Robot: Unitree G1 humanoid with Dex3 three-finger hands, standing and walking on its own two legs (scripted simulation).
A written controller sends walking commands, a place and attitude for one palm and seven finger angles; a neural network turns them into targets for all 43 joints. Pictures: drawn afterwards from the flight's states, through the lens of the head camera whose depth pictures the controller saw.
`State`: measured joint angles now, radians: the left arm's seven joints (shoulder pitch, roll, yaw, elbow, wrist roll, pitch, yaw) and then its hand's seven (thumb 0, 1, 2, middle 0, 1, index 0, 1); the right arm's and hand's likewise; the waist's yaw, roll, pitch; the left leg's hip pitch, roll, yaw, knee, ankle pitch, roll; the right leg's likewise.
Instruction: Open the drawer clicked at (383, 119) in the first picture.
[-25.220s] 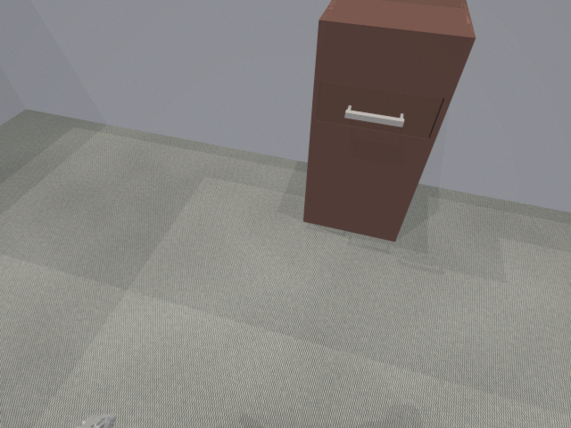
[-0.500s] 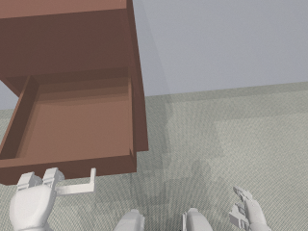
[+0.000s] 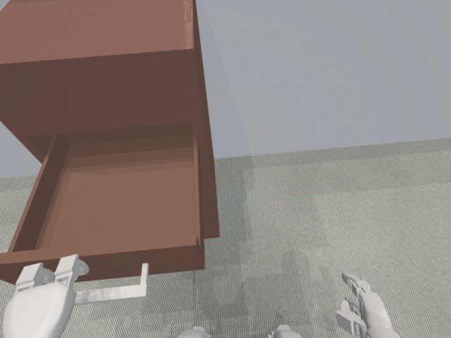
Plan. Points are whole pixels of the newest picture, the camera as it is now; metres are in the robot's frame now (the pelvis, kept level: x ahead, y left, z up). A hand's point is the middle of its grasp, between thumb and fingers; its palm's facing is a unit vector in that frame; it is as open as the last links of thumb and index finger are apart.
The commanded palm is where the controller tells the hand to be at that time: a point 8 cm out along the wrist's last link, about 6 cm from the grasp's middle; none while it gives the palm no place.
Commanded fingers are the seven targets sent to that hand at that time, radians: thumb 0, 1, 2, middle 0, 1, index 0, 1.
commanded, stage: lift the hand off the handle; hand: left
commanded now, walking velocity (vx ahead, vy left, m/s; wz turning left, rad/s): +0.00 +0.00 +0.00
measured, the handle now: (97, 284) +0.21 +0.27 -0.06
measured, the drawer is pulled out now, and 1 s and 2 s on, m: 0.30 0.30 0.30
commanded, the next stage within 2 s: draw the hand back to the body in 1.56 s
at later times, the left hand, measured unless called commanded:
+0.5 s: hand (53, 309) +0.16 +0.29 +0.01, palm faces -0.04 -0.05 -1.00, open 13.8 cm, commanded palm +0.15 +0.28 +0.06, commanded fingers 0.00 -0.50 0.30 -0.30 -1.20 -0.30 -1.20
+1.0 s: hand (34, 303) +0.16 +0.29 +0.05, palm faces -0.02 -0.04 -1.00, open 13.8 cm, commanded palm +0.14 +0.28 +0.10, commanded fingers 0.00 -0.50 0.30 -0.30 -1.20 -0.30 -1.20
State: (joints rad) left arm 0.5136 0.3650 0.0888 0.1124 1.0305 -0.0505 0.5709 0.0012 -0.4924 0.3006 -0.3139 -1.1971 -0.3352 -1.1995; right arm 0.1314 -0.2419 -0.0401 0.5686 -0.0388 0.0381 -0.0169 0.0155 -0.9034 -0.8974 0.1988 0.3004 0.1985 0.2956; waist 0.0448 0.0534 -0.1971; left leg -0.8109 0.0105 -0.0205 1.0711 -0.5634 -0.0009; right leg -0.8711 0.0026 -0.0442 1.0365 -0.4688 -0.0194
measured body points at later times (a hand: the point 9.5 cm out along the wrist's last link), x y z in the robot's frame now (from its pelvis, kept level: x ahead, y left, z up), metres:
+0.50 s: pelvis +0.01 +0.01 +0.02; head +0.06 -0.01 +0.47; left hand +0.16 +0.29 +0.07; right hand +0.21 -0.22 -0.08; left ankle -0.03 +0.12 -0.67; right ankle +0.02 -0.11 -0.67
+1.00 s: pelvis +0.02 +0.01 +0.03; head +0.05 -0.01 +0.48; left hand +0.16 +0.29 +0.10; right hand +0.23 -0.21 -0.06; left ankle -0.03 +0.12 -0.67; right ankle +0.02 -0.11 -0.67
